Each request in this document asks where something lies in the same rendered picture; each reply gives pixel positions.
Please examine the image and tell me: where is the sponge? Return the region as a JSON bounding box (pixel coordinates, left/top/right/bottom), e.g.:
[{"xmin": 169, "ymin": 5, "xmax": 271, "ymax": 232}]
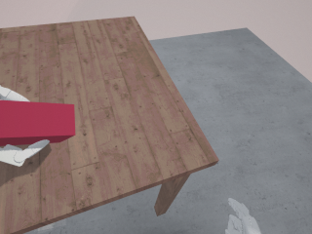
[{"xmin": 0, "ymin": 99, "xmax": 76, "ymax": 146}]

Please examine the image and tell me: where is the table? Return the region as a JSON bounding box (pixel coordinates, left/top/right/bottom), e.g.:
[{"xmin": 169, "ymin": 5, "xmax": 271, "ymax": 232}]
[{"xmin": 0, "ymin": 16, "xmax": 219, "ymax": 234}]

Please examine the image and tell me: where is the left robot hand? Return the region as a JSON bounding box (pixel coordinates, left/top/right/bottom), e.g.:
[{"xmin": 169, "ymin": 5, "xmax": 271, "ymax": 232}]
[{"xmin": 0, "ymin": 86, "xmax": 50, "ymax": 167}]

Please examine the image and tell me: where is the right robot hand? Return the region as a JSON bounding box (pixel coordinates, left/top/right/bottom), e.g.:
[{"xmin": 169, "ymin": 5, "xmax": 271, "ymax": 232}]
[{"xmin": 225, "ymin": 198, "xmax": 262, "ymax": 234}]

